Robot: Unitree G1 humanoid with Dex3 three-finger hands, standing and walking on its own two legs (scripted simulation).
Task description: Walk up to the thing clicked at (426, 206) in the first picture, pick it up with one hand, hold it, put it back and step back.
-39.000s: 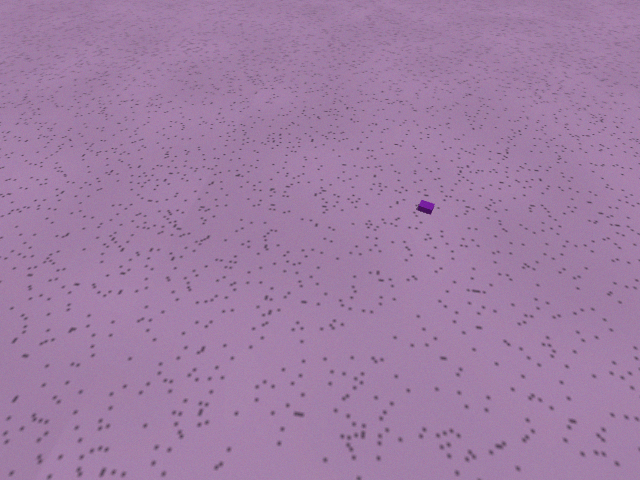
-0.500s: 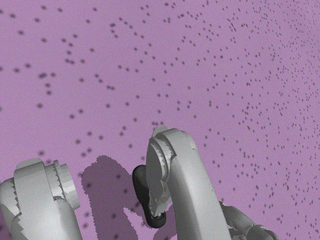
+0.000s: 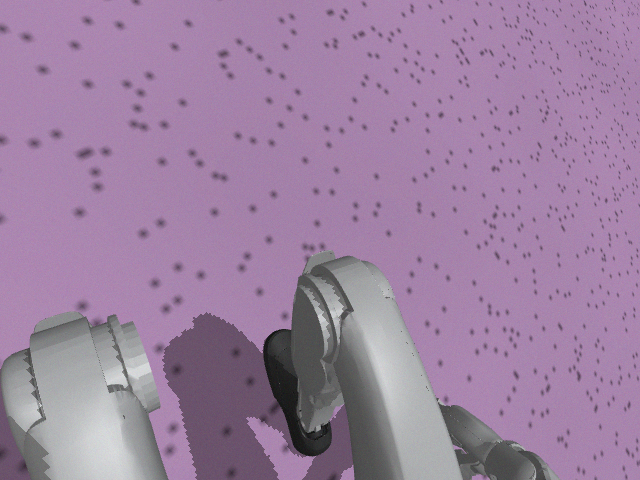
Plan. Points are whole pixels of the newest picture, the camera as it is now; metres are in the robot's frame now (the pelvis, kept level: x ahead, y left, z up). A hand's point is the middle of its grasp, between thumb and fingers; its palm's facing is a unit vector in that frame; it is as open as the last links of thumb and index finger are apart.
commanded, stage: close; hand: left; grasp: from above
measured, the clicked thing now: out of the picture +0.39 +0.39 -0.27
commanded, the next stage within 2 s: settle in 1.42 s
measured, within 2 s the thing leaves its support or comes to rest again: leaves its support in 1.84 s
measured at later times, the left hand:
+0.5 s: hand out of the picture +0.38 +0.38 -0.24, palm faces -0.45 -0.20 -0.87, open 10.7 cm
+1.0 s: hand out of the picture +0.40 +0.37 -0.24, palm faces -0.38 -0.19 -0.90, open 8.8 cm
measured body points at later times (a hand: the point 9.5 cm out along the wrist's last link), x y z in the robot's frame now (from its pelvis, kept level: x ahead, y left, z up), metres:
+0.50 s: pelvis +0.00 +0.00 +0.00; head +0.25 +0.15 +0.34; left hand +0.40 +0.39 -0.19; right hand +0.10 -0.24 -0.06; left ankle +0.06 +0.12 -0.25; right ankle +0.13 -0.13 -0.25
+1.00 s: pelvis +0.00 +0.00 +0.00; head +0.25 +0.16 +0.34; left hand +0.42 +0.37 -0.19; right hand +0.09 -0.27 -0.04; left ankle +0.06 +0.12 -0.25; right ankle +0.13 -0.13 -0.25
